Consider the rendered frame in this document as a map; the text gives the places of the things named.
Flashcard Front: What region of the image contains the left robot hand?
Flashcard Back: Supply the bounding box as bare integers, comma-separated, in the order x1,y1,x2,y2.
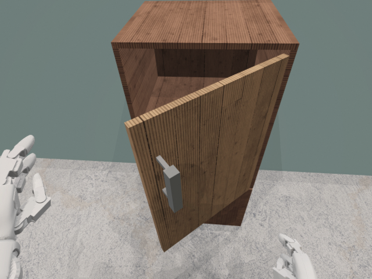
0,135,51,241

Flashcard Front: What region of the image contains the right robot hand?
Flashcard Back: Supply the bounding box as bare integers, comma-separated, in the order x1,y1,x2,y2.
273,233,317,279

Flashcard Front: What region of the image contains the left robot forearm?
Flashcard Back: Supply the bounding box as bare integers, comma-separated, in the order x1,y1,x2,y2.
0,239,23,279

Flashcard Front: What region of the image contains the cupboard door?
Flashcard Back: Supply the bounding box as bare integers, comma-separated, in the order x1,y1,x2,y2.
124,53,289,252

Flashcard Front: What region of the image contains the handle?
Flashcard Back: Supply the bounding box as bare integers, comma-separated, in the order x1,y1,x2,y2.
156,155,183,213

